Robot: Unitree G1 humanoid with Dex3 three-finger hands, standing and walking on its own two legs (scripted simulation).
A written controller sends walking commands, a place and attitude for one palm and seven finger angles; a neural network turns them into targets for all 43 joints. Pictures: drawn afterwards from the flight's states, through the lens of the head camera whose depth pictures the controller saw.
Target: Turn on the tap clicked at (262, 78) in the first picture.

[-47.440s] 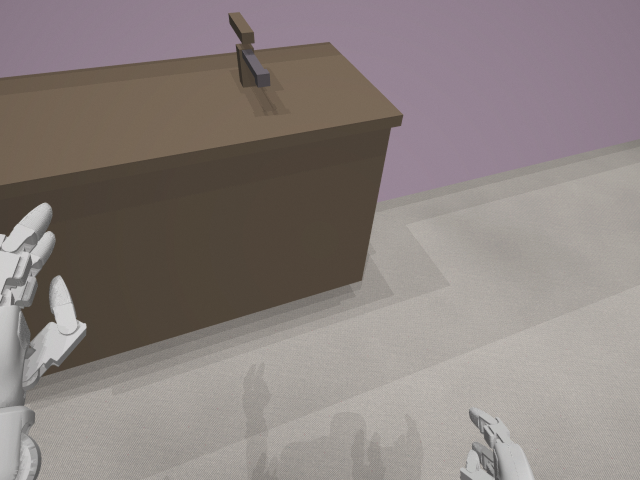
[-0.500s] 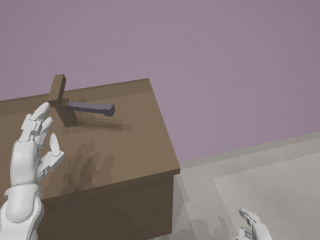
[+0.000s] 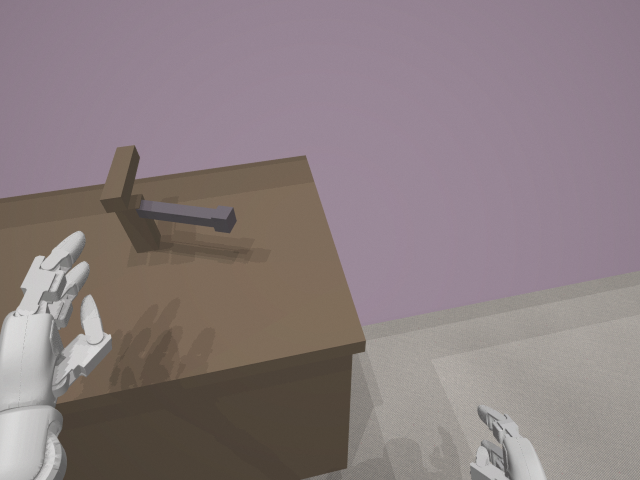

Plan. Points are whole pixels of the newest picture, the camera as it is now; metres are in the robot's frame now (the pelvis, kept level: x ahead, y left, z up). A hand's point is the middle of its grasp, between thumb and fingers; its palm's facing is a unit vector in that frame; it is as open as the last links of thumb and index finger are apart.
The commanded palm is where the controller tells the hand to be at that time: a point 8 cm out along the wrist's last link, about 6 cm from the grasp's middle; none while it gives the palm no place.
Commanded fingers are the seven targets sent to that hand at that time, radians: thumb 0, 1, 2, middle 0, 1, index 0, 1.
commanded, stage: draw the hand back beside the body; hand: left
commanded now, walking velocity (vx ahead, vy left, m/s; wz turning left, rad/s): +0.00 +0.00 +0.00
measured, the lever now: (224, 219) +0.44 +0.21 +0.09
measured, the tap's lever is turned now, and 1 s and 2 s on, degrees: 66 66 66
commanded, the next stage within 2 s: step back with the hand held close in 0.04 s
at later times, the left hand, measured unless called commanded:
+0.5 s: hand (108, 364) +0.18 +0.24 +0.13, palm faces +0.25 -0.87 -0.42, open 7.4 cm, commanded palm +0.13 +0.29 +0.17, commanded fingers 0.00 0.90 0.90 -0.20 -0.30 -0.20 -0.30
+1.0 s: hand (19, 443) +0.10 +0.26 +0.15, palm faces +0.36 -0.87 -0.35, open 7.4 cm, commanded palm +0.04 +0.32 +0.17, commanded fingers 0.00 0.90 0.90 -0.20 -0.30 -0.20 -0.30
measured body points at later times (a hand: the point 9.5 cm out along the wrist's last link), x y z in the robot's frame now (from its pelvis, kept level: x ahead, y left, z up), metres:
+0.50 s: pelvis -0.04 +0.02 -0.01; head -0.03 +0.00 +0.44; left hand +0.16 +0.28 +0.16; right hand +0.14 -0.23 -0.09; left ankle +0.00 +0.11 -0.74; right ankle -0.04 -0.10 -0.74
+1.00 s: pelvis -0.12 +0.04 -0.02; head -0.10 +0.05 +0.43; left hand +0.08 +0.31 +0.17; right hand +0.06 -0.20 -0.10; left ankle -0.01 +0.12 -0.74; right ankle -0.04 -0.10 -0.74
